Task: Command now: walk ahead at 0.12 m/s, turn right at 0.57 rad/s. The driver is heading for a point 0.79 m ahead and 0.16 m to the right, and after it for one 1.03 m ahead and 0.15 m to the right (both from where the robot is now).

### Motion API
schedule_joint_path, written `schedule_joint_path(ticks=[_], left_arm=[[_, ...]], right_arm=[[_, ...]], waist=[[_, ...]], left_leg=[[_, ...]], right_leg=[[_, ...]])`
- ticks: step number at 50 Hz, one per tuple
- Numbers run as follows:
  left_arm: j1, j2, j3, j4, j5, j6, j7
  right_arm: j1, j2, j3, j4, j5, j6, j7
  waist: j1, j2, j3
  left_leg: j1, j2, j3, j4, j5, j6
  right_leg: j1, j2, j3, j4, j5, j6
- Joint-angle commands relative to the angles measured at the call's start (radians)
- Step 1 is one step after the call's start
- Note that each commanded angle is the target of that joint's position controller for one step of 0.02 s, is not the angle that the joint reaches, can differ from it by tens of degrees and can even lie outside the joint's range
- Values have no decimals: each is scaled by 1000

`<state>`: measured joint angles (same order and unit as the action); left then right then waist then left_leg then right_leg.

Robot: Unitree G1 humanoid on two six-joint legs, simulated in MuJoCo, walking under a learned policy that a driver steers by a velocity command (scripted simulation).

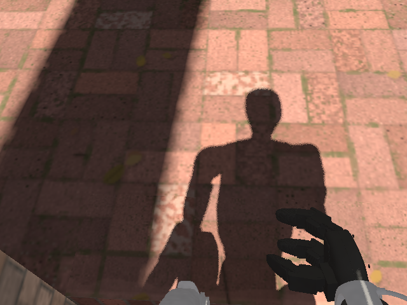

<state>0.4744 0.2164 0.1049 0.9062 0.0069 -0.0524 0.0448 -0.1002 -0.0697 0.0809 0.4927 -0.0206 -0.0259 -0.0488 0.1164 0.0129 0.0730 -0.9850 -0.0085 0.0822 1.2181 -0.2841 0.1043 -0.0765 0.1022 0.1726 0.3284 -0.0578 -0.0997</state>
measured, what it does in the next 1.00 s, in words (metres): climbs, turning right: right foot, then left foot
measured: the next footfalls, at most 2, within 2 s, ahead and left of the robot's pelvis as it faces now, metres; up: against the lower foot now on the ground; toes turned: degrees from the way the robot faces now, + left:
right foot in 0.48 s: +0.17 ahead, -0.17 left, +0.17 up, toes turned -22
left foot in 0.84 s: +0.20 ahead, +0.05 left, +0.17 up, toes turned -23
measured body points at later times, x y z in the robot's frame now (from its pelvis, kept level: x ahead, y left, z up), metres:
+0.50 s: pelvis +0.10 -0.04 +0.10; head +0.11 -0.04 +0.55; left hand +0.32 +0.15 +0.00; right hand +0.15 -0.32 +0.00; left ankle +0.17 +0.10 -0.60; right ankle +0.13 -0.16 -0.61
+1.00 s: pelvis +0.15 -0.04 +0.13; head +0.16 -0.01 +0.58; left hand +0.35 +0.10 -0.01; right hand +0.17 -0.28 +0.03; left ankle +0.17 +0.07 -0.60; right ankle +0.11 -0.14 -0.57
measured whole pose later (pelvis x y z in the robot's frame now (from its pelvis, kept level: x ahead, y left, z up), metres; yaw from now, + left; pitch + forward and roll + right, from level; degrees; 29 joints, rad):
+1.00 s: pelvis +0.15 -0.04 +0.13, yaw -26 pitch +1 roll -1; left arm 0.27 0.14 0.05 0.71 0.02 0.06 -0.02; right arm 0.27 -0.09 0.01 0.69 -0.03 -0.03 -0.07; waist -0.02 -0.04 -0.06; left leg -0.25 0.02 0.04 0.59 -0.36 0.03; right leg -0.41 0.02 -0.04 0.81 -0.43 0.01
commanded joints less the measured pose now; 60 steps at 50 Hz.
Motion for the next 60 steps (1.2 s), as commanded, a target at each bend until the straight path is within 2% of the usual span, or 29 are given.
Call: schedule_joint_path(ticks=[1,2,4,5,8,10,11,16,17,19,21,23,24,25,26,28,31,33,35,40,42,43,44,46,50,53,55,56,60], left_arm=[[-154,42,21,-233,0,-49,-53],[-29,53,16,-238,41,-38,-49],[-146,61,19,-279,72,17,-42],[-191,21,1,-284,74,42,-40],[-234,-50,-36,-325,49,109,-24],[-234,-29,-33,-329,43,127,-19],[-233,1,-24,-333,40,124,-21],[-307,23,-18,-383,26,168,-23],[-312,2,-32,-388,-11,164,-40],[-403,19,-27,-394,-44,167,-63],[-379,64,-5,-393,-24,159,-56],[-298,58,1,-344,-14,135,-61],[-270,62,0,-316,-11,102,-69],[-290,120,8,-346,23,77,-65],[-279,189,40,-394,36,78,-42],[-352,172,30,-411,63,82,-26],[-307,91,-5,-380,30,84,-5],[-259,72,-14,-354,23,74,4],[-201,64,-16,-317,30,71,19],[-285,79,-13,-323,35,64,-27],[-307,-15,-34,-340,4,70,-55],[-240,-79,-51,-354,17,65,-66],[-198,-18,-35,-337,37,75,-71],[-199,16,-27,-281,44,95,-70],[-267,-49,-54,-276,-9,97,-65],[-215,-64,-70,-244,1,76,-54],[-208,-8,-67,-260,29,59,-45],[-218,-28,-72,-251,24,54,-46],[-156,-35,-76,-225,15,45,-33]], right_arm=[[388,-329,-143,77,3,-29,-21],[334,-285,-139,60,15,-21,-16],[137,-144,-130,83,35,-17,-28],[159,-98,-122,128,33,-25,-31],[254,-131,-133,207,19,-70,-22],[267,-138,-137,228,27,-98,-11],[227,-164,-142,212,4,-98,-8],[194,-224,-154,162,3,-55,-40],[184,-234,-151,142,5,-32,-50],[296,-305,-177,145,-1,6,-53],[313,-366,-207,121,-20,12,-42],[310,-334,-207,128,-6,20,-25],[373,-290,-203,160,-18,35,-9],[309,-188,-178,85,18,48,0],[249,-187,-174,21,30,50,-16],[232,-143,-158,40,29,46,-33],[194,-177,-144,37,-8,30,-14],[211,-179,-132,40,-10,37,8],[235,-155,-120,45,-14,44,17],[342,-134,-111,89,1,28,-12],[422,-134,-109,135,-49,19,-25],[396,-188,-109,109,-38,1,-25],[303,-212,-116,60,-17,-1,-28],[216,-120,-92,68,-8,-28,-21],[281,-138,-98,126,-11,-34,-29],[345,-156,-115,167,10,-16,-14],[398,-139,-119,178,12,-21,5],[413,-121,-110,207,18,-20,10],[375,-140,-113,267,-6,-11,9]], waist=[[-205,265,-532],[-142,222,-641],[-39,-23,-335],[-36,-102,-207],[-31,-18,-90],[-6,23,-107],[14,54,-101],[16,123,-90],[9,189,-98],[-111,212,-124],[-134,242,-127],[-101,137,-148],[-98,-12,-113],[-98,-280,-82],[-55,-340,-183],[-87,-223,-241],[-92,-93,-181],[-87,-54,-185],[-78,-119,-173],[-138,-191,-214],[-171,36,-197],[-125,261,-188],[-103,321,-217],[-84,180,-140],[-108,147,-90],[-102,166,-132],[-143,41,-178],[-145,-50,-173],[-109,-51,-102]], left_leg=[[1050,348,-591,-606,651,175],[993,472,-825,-680,850,247],[679,365,-662,-677,-15,200],[589,304,-530,-628,-161,153],[465,295,-348,-669,-123,94],[471,290,-270,-677,-123,55],[448,301,-247,-730,-154,66],[429,342,-63,-785,-226,38],[428,315,-11,-829,-248,-8],[558,306,18,-836,-314,13],[603,381,-5,-855,-300,16],[605,339,44,-695,-282,-21],[595,267,129,-474,-214,-47],[313,154,161,-212,-262,-127],[315,100,24,48,-299,-166],[282,93,-93,484,-179,-171],[203,93,-102,467,-129,-150],[195,83,-104,332,-136,-133],[233,89,-100,109,-147,-118],[724,21,-35,-486,-115,-57],[885,69,-117,-782,61,-66],[949,307,-373,-871,254,-44],[840,391,-498,-922,356,73],[681,314,-406,-895,335,112],[780,210,-208,-797,592,58],[814,187,-186,-742,634,28],[763,156,-169,-757,467,-3],[779,135,-144,-828,365,-15],[804,121,-128,-848,291,-27]], right_leg=[[-362,103,-22,939,-291,104],[-424,103,75,1348,-371,120],[-583,15,-39,1457,-147,110],[-648,-15,-42,1425,-76,93],[-766,1,-33,1627,-89,55],[-815,-9,-5,1609,-79,38],[-802,-16,-24,1584,-75,43],[-703,-120,-170,1143,-15,114],[-574,-156,-166,854,-161,109],[-456,-110,-303,609,-437,99],[-350,-133,-325,561,-491,80],[-210,-129,-286,343,-375,59],[-188,-116,-201,181,-321,67],[-165,-301,225,82,-160,8],[-195,-404,425,-10,-47,-93],[-201,-385,314,53,97,-199],[-174,-294,166,104,125,-153],[-110,-288,160,105,95,-147],[-79,-281,131,94,90,-147],[-319,-235,31,88,66,-116],[-427,-118,-64,314,-87,-6],[-581,-31,-127,496,-431,65],[-509,-58,-149,549,-477,119],[-399,-98,-165,659,-395,131],[-322,-79,-238,347,-369,103],[-183,-109,-194,110,-88,84],[-82,-199,-102,136,151,78],[-112,-196,-110,145,115,66],[-138,-193,-103,78,54,63]])
Velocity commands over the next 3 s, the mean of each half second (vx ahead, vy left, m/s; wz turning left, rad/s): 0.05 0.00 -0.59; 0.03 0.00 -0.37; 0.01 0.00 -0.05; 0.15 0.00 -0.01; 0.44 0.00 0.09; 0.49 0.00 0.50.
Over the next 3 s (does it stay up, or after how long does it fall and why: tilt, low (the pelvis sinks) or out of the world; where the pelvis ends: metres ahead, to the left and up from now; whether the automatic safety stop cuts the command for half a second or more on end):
stays up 0.71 -0.27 0.32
